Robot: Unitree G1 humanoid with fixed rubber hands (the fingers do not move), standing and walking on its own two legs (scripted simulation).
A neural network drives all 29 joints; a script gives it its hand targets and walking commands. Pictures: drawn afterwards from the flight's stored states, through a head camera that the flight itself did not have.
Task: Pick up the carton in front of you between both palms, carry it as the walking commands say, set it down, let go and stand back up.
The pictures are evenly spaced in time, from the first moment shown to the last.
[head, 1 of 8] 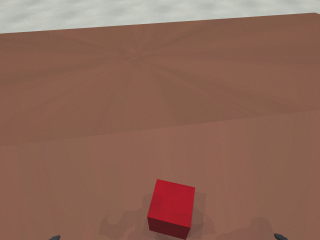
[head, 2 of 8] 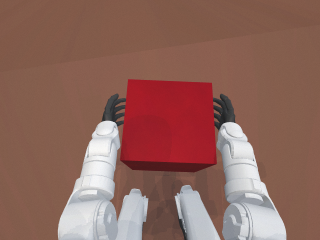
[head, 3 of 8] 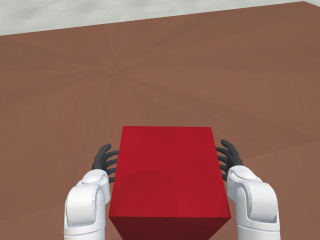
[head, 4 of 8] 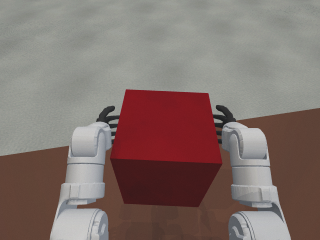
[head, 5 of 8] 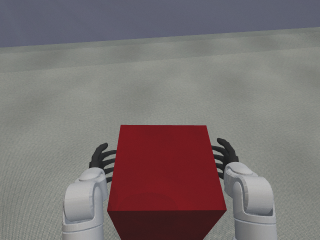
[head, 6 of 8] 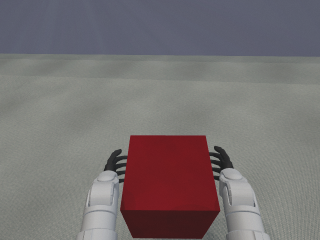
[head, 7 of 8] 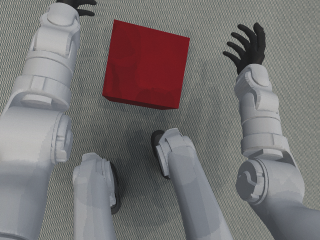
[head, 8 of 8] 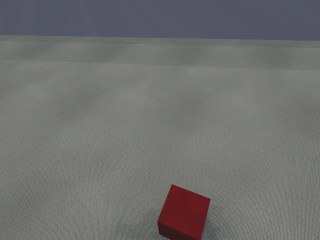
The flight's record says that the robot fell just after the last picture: no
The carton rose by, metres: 0.69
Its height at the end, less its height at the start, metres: -0.29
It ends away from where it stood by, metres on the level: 5.66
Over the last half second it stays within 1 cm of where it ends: yes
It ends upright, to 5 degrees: yes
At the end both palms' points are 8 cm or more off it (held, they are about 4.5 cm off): yes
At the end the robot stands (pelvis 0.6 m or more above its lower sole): yes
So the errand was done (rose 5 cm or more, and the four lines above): yes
